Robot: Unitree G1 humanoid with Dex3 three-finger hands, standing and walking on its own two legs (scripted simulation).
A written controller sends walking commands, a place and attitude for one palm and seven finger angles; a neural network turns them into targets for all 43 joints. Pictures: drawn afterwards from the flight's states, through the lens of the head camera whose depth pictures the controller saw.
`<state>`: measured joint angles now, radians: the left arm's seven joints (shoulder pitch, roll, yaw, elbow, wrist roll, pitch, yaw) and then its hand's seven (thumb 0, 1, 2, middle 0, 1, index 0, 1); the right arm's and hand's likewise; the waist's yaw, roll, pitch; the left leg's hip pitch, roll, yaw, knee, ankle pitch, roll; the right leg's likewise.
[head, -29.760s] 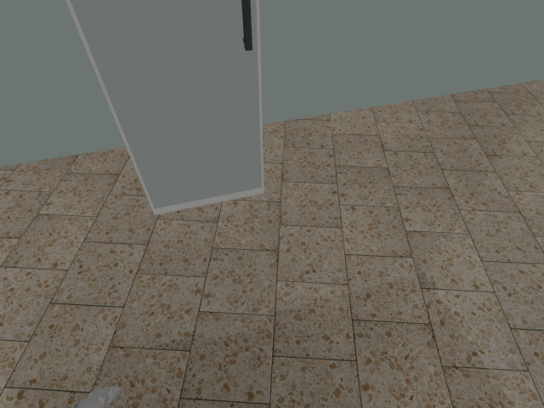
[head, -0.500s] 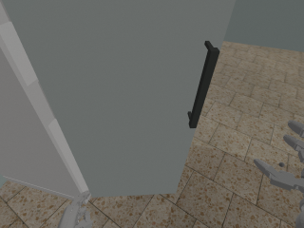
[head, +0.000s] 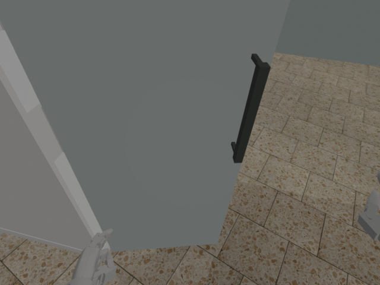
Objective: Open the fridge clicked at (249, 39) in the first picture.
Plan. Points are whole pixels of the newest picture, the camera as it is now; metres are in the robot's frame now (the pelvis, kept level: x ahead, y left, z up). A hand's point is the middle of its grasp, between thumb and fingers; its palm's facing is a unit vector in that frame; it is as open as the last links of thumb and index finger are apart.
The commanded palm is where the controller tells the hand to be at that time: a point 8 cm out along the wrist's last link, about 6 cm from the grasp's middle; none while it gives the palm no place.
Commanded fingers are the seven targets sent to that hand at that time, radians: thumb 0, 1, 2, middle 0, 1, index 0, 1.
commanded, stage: draw the hand back to the body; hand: right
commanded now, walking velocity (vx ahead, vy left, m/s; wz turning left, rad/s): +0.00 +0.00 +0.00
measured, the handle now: (245, 114) +0.45 -0.14 +0.15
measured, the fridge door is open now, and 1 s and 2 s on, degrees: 72 72 72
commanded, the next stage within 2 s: step back with the hand held close in 0.14 s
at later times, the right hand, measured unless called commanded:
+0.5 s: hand (356, 216) +0.19 -0.27 +0.15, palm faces +0.38 +0.82 -0.42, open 7.4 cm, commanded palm +0.12 -0.31 +0.17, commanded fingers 0.00 -0.90 -0.90 0.20 0.30 0.20 0.30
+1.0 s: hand out of the picture +0.08 -0.29 +0.15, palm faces +0.49 +0.78 -0.38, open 7.4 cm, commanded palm +0.02 -0.33 +0.17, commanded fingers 0.00 -0.90 -0.90 0.20 0.30 0.20 0.30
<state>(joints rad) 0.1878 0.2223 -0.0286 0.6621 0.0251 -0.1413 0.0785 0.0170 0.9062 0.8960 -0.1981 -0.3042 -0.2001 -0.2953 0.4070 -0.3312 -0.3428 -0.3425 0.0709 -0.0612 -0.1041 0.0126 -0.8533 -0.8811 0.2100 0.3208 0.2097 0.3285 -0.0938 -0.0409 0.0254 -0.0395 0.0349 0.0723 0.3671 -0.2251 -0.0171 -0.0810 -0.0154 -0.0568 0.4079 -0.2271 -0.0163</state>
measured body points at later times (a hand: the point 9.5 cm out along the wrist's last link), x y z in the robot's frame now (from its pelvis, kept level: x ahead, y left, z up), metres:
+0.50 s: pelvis -0.02 -0.01 +0.00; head -0.01 -0.01 +0.45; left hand +0.16 +0.23 -0.08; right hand +0.16 -0.31 +0.17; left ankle -0.01 +0.13 -0.74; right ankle +0.00 -0.11 -0.74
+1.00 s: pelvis -0.11 -0.02 -0.03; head -0.10 -0.04 +0.42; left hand +0.07 +0.21 -0.10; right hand +0.05 -0.33 +0.17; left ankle -0.01 +0.13 -0.74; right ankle +0.00 -0.11 -0.74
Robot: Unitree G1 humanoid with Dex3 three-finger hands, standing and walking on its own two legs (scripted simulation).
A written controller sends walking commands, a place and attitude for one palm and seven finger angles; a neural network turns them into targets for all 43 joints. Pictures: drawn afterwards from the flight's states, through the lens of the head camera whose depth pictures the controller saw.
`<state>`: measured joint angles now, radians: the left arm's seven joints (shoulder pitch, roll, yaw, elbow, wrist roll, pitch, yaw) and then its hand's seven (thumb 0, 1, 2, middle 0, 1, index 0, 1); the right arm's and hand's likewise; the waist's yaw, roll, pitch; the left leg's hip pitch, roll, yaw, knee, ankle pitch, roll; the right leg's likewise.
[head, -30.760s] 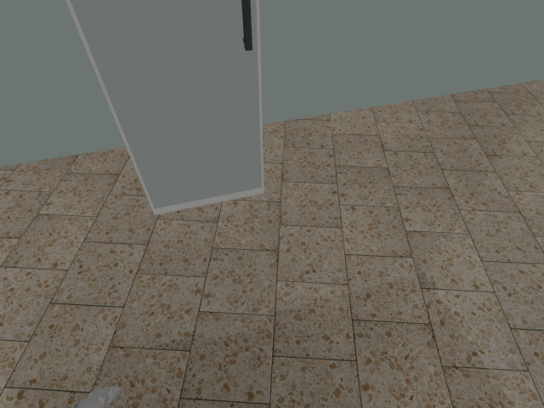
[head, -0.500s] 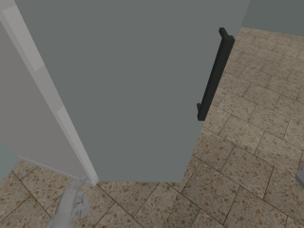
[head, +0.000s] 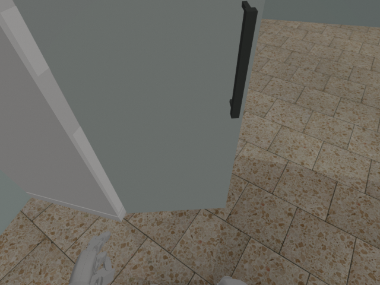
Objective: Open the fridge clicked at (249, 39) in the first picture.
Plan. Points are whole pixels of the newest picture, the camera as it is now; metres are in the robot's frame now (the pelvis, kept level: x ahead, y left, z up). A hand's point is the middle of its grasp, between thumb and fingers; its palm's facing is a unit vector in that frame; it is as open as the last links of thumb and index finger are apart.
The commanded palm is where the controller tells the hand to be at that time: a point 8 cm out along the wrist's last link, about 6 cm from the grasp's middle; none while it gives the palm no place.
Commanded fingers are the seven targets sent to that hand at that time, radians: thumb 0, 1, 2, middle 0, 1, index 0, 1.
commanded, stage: step back with the hand held close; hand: right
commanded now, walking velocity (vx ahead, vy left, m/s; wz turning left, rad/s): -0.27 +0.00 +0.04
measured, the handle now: (239, 67) +0.57 -0.11 +0.18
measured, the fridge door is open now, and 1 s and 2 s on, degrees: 72 72 72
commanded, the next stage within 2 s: stop stepping back and stand still in 0.32 s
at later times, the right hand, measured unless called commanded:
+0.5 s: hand out of the picture +0.12 -0.25 +0.19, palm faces +0.37 +0.83 -0.42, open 7.4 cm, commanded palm +0.07 -0.29 +0.20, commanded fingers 0.00 -0.90 -0.90 0.20 0.30 0.20 0.30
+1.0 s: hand out of the picture +0.02 -0.30 +0.17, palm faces +0.47 +0.82 -0.32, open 7.4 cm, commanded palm -0.04 -0.33 +0.20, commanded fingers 0.00 -0.90 -0.90 0.20 0.30 0.20 0.30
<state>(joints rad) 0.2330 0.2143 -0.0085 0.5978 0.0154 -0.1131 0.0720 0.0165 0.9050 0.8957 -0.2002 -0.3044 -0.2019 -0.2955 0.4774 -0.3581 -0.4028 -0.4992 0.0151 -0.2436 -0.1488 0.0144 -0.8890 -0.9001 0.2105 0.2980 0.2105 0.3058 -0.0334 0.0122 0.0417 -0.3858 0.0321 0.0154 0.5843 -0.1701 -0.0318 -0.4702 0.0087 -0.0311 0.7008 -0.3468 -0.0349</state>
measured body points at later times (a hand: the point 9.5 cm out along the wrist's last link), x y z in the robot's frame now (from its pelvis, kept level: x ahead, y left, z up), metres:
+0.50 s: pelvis -0.10 -0.01 +0.02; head -0.09 -0.03 +0.47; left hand +0.06 +0.23 -0.05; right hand +0.10 -0.30 +0.21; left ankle -0.15 +0.11 -0.72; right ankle -0.05 -0.09 -0.70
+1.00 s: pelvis -0.19 -0.03 +0.02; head -0.23 -0.05 +0.47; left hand -0.07 +0.24 -0.06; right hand -0.01 -0.34 +0.19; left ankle -0.14 +0.08 -0.72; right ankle -0.16 -0.16 -0.69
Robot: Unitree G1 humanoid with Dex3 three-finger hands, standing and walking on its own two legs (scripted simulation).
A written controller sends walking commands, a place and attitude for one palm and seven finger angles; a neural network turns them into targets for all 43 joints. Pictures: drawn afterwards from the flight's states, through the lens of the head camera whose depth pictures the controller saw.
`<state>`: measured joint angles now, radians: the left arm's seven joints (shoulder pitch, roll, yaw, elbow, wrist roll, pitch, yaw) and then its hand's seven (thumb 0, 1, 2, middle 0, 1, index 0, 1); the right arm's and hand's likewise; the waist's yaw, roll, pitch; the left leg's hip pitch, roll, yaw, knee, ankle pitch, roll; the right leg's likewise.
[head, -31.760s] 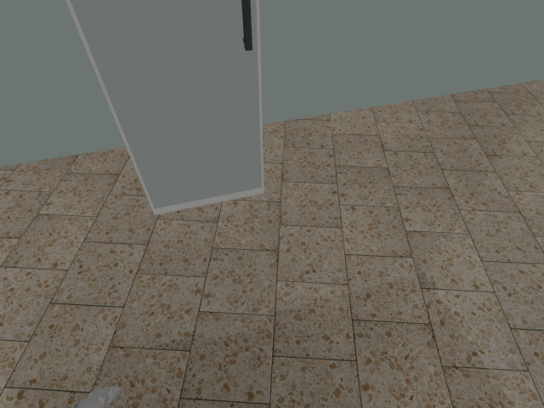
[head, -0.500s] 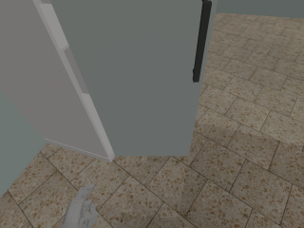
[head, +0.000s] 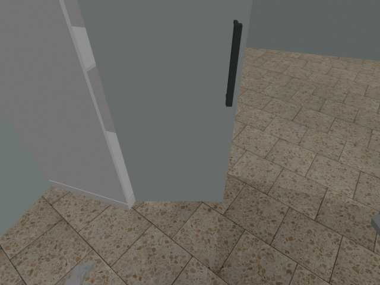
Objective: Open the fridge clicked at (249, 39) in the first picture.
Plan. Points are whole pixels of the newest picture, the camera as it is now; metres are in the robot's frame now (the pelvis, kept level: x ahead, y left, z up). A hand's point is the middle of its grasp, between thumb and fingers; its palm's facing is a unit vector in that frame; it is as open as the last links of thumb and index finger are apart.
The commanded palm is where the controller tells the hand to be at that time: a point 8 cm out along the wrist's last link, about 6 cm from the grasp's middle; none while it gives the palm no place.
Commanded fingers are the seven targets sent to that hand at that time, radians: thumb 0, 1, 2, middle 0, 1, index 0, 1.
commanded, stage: stop stepping back and stand still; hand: right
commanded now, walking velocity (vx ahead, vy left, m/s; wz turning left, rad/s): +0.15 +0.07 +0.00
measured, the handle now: (232, 66) +0.75 -0.11 +0.16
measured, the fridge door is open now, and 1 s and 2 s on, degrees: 72 72 72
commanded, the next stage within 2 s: let the arm hang, fingers relaxed in 0.24 s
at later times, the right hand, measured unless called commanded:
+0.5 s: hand (326, 282) +0.18 -0.27 -0.07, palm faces +0.20 +0.91 -0.37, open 7.4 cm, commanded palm none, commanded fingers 0.00 -0.90 -0.90 0.20 0.30 0.20 0.30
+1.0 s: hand out of the picture -0.01 -0.21 -0.17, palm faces +0.06 +0.97 -0.23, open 7.3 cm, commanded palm none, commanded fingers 0.00 -0.90 -0.90 0.20 0.30 0.20 0.30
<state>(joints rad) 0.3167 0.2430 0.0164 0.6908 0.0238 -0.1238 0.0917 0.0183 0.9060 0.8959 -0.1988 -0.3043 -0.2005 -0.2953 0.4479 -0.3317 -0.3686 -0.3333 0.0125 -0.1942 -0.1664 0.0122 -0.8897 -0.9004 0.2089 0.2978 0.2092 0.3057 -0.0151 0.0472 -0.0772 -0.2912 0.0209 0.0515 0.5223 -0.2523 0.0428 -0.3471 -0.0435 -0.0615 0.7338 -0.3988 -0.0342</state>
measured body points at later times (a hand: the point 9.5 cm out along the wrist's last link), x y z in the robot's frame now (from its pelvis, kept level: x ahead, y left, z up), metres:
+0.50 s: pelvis -0.01 -0.03 -0.03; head -0.02 -0.01 +0.42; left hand +0.13 +0.22 -0.15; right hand +0.16 -0.32 -0.04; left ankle +0.01 +0.09 -0.74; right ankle +0.04 -0.13 -0.74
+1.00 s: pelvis -0.02 -0.02 +0.00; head -0.01 -0.02 +0.45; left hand +0.01 +0.21 -0.15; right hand -0.01 -0.26 -0.15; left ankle +0.00 +0.08 -0.74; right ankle +0.00 -0.13 -0.74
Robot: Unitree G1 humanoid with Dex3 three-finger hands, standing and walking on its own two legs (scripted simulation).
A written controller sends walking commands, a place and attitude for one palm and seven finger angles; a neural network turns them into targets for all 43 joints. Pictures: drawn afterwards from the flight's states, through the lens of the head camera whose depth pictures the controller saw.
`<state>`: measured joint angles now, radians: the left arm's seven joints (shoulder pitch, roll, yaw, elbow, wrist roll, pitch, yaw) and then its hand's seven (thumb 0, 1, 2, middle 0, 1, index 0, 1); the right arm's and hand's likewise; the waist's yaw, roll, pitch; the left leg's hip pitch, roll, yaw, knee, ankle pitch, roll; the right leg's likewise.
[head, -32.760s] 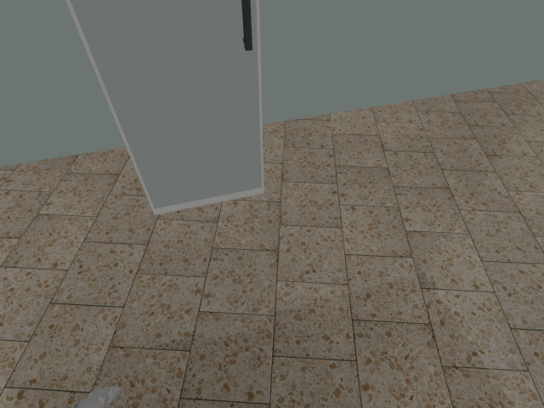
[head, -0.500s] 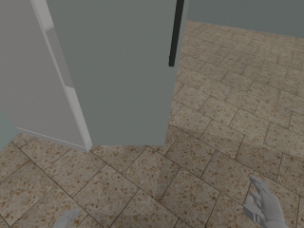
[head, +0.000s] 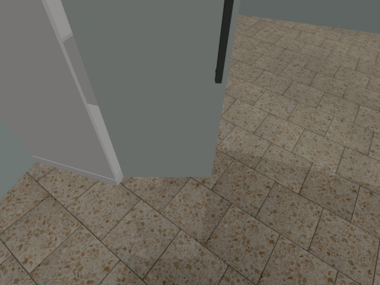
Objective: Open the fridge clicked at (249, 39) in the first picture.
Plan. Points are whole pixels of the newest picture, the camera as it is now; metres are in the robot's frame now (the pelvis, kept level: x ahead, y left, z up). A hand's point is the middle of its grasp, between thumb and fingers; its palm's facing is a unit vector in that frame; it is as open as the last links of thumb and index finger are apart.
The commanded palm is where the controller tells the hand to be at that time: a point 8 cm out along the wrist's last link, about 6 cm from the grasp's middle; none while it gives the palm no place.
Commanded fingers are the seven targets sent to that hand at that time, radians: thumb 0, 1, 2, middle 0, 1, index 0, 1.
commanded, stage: let the arm hang, fingers relaxed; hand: right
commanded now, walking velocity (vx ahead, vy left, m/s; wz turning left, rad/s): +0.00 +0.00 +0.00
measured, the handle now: (222, 39) +0.77 -0.04 +0.15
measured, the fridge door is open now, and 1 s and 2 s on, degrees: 72 72 72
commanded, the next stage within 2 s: look to check the result in 0.44 s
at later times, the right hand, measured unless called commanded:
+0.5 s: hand out of the picture +0.00 -0.19 -0.18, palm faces -0.01 +0.98 -0.17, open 7.3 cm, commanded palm none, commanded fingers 0.00 -0.90 -0.90 0.20 0.30 0.20 0.30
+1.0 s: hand out of the picture +0.01 -0.20 -0.18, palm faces -0.03 +0.98 -0.19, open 7.4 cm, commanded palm none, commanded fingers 0.00 -0.90 -0.90 0.20 0.30 0.20 0.30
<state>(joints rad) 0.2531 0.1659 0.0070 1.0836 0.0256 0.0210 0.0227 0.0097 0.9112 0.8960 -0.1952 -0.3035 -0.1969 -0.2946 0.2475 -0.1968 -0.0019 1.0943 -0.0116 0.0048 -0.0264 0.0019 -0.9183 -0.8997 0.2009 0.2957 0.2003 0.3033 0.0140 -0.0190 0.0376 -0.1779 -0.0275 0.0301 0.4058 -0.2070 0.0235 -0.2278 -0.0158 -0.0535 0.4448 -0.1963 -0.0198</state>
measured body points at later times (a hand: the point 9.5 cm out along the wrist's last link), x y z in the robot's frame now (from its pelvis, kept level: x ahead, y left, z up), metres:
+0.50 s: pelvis +0.00 -0.03 +0.00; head +0.01 -0.03 +0.45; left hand -0.01 +0.19 -0.16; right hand +0.00 -0.24 -0.16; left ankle +0.01 +0.11 -0.74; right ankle +0.03 -0.10 -0.74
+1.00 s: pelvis +0.01 -0.03 +0.00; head +0.03 -0.03 +0.45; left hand +0.01 +0.20 -0.16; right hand +0.01 -0.25 -0.16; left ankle +0.01 +0.11 -0.74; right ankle +0.03 -0.10 -0.74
